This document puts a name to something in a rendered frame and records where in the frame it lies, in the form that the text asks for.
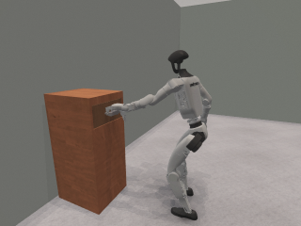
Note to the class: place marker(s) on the handle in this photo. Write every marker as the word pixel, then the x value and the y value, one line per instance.
pixel 112 113

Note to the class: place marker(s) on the cabinet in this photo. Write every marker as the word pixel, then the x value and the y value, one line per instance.
pixel 90 163

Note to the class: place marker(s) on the robot left forearm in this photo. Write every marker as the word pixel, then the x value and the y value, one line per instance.
pixel 142 103

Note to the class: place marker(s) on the left robot upper arm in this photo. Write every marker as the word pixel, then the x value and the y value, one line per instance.
pixel 172 86

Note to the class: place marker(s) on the robot right forearm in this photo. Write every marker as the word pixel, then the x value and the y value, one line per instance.
pixel 205 112

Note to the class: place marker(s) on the robot torso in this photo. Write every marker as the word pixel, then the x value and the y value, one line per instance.
pixel 189 102

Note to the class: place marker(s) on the left robot hand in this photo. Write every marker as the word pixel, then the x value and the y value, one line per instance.
pixel 116 107

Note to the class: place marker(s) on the robot right foot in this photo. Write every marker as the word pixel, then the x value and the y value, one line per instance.
pixel 189 192

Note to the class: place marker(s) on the right robot upper arm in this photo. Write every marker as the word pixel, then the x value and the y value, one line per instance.
pixel 206 98

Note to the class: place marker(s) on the drawer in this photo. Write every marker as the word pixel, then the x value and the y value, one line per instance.
pixel 98 113

